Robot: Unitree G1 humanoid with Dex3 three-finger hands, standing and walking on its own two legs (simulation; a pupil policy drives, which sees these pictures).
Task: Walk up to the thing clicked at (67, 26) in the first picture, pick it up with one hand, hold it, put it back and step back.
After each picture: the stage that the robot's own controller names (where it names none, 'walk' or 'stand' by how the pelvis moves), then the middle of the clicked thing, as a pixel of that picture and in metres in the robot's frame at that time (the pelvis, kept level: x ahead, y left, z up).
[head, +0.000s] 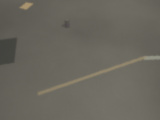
stand; (67, 23) +1.80 +0.20 -0.72
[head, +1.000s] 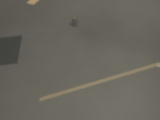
walk; (74, 21) +1.66 +0.19 -0.71
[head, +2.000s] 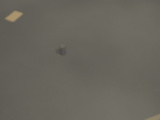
walk; (62, 49) +1.13 +0.22 -0.69
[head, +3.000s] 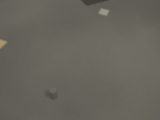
walk; (53, 93) +0.70 +0.21 -0.71
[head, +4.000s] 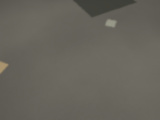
walk; out of the picture +0.45 +0.18 -0.70
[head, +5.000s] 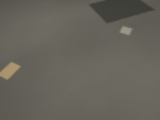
stand; out of the picture +0.39 +0.15 -0.72
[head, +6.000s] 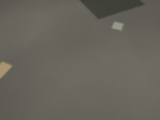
stand; out of the picture +0.38 +0.17 -0.72
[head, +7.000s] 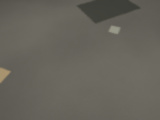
stand; out of the picture +0.38 +0.18 -0.73
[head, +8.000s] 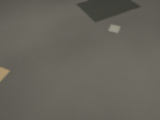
stand; out of the picture +0.37 +0.18 -0.73
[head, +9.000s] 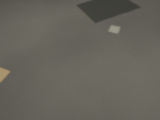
stand; out of the picture +0.37 +0.18 -0.73
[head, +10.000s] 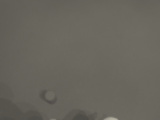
go down; (51, 97) +0.42 +0.17 -0.57
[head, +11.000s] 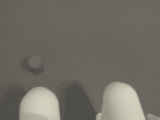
go down; (36, 65) +0.47 +0.19 -0.32
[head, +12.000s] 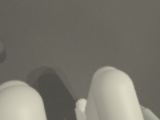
close in; out of the picture +0.46 +0.22 -0.25
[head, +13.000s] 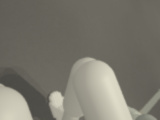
close; out of the picture +0.45 +0.25 -0.23
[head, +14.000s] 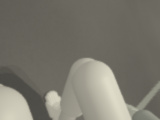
close; out of the picture +0.43 +0.24 -0.23
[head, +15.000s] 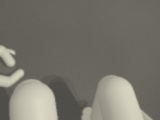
lift; (6, 68) +0.36 +0.24 -0.12
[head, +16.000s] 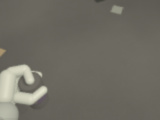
hold; (34, 91) +0.32 +0.16 +0.03
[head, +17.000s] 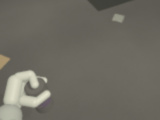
hold; (40, 96) +0.32 +0.16 +0.00
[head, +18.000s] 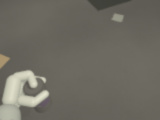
hold; (38, 95) +0.32 +0.17 +0.00
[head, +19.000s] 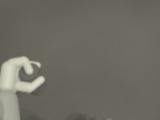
crouch; (33, 80) +0.38 +0.16 -0.06
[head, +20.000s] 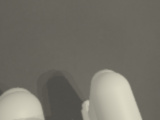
lower; out of the picture +0.49 +0.24 -0.11
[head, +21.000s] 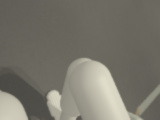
lower; out of the picture +0.44 +0.26 -0.23
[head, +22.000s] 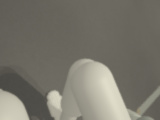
lower; out of the picture +0.44 +0.26 -0.24
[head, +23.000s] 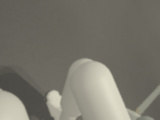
lower; out of the picture +0.44 +0.26 -0.24
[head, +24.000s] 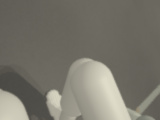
lower; out of the picture +0.44 +0.26 -0.24
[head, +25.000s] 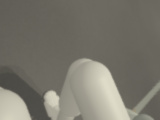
open; out of the picture +0.44 +0.25 -0.24
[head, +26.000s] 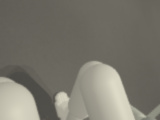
stand; out of the picture +0.43 +0.24 -0.24
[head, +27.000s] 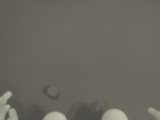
walk; (53, 92) +0.42 +0.16 -0.52
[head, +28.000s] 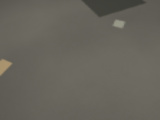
stand; out of the picture +0.39 +0.15 -0.66
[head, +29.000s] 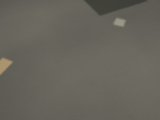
stand; out of the picture +0.39 +0.15 -0.67
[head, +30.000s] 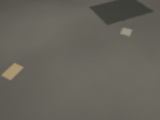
stand; out of the picture +0.40 +0.13 -0.72
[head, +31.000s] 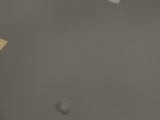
walk; (65, 108) +0.44 +0.11 -0.70
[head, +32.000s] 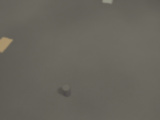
walk; (66, 90) +0.66 +0.15 -0.70
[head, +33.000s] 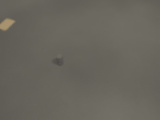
stand; (59, 59) +1.00 +0.23 -0.69
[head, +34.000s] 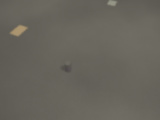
stand; (68, 66) +1.02 +0.15 -0.72
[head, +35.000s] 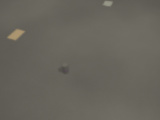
stand; (65, 68) +1.02 +0.19 -0.73
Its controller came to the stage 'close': yes
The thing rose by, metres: 0.71
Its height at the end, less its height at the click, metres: +0.00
